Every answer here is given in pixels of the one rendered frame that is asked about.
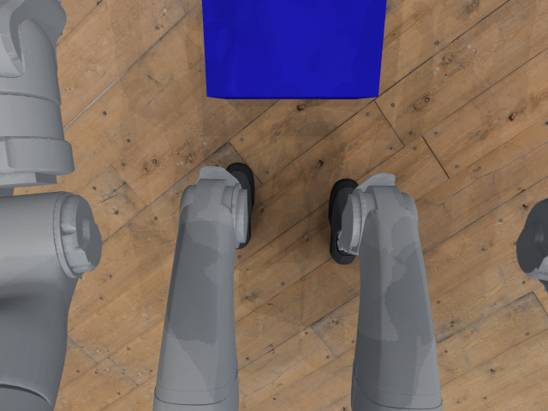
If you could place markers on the left robot upper arm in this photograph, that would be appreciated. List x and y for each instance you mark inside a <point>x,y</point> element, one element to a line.
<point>47,241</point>

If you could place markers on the robot left foot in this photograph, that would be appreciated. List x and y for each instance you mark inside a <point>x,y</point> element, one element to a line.
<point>244,175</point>

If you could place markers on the carton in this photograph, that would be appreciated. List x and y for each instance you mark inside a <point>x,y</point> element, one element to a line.
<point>293,49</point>

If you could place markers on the right robot upper arm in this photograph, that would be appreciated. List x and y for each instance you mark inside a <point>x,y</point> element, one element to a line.
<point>532,244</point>

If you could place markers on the robot left shin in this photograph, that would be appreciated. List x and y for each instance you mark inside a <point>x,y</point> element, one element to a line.
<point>206,172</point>

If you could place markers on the left robot forearm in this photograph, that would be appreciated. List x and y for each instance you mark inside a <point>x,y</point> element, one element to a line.
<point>33,150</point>

